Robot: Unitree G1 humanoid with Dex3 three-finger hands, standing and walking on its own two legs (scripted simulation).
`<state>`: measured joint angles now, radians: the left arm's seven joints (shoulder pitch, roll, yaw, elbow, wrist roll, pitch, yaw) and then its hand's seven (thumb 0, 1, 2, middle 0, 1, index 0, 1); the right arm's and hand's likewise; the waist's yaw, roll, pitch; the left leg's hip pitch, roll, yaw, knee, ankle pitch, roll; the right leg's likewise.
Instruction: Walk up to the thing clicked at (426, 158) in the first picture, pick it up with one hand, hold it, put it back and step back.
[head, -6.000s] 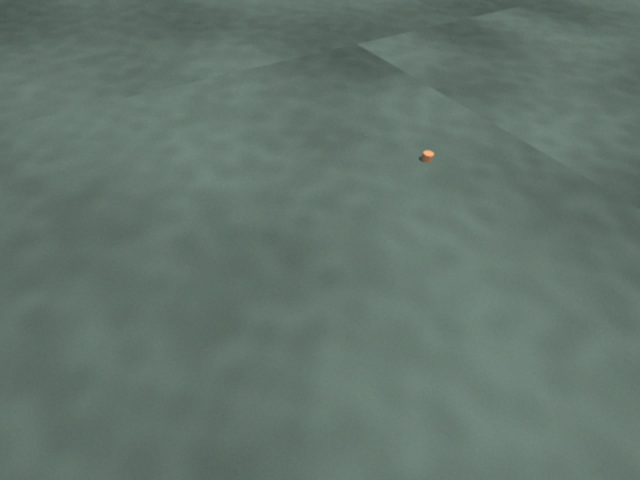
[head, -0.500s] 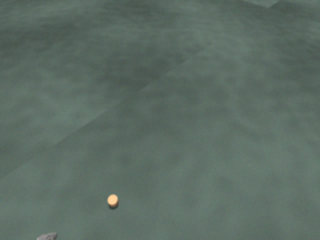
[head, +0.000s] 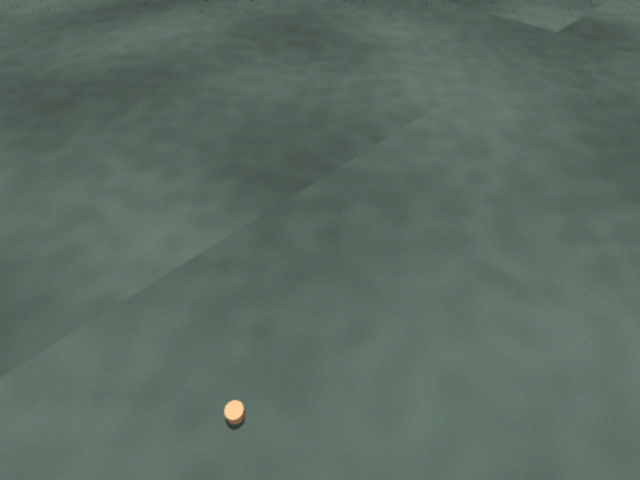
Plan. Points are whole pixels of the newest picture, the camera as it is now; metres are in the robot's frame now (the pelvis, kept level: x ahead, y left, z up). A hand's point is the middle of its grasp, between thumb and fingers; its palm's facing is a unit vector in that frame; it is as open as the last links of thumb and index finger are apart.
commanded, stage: walk up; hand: left
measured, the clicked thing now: (234, 412) +0.48 +0.24 -0.76
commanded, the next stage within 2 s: stand in 0.96 s
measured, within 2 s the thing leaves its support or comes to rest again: neither
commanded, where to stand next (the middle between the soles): +0.09 +0.00 m, yaw +0 degrees
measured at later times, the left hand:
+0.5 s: hand out of the picture +0.09 +0.27 -0.15, palm faces +0.01 -0.95 -0.31, open 7.4 cm
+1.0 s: hand out of the picture +0.09 +0.26 -0.15, palm faces +0.02 -0.95 -0.31, open 7.4 cm
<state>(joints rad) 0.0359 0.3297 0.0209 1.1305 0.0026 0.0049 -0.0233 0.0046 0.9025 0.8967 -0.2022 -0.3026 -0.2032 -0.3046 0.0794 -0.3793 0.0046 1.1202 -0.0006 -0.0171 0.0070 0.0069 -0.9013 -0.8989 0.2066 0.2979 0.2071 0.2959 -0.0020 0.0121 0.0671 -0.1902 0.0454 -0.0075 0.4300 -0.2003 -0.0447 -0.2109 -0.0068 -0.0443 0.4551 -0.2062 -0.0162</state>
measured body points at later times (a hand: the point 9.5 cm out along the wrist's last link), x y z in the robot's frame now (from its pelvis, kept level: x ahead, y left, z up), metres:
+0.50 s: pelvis +0.00 +0.02 +0.01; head +0.02 +0.02 +0.46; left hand +0.09 +0.32 -0.13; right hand +0.09 -0.28 -0.12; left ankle +0.02 +0.15 -0.74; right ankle +0.03 -0.11 -0.74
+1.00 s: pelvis +0.02 +0.02 +0.01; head +0.03 +0.02 +0.46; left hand +0.09 +0.31 -0.13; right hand +0.11 -0.28 -0.12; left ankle +0.02 +0.15 -0.74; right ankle +0.03 -0.11 -0.74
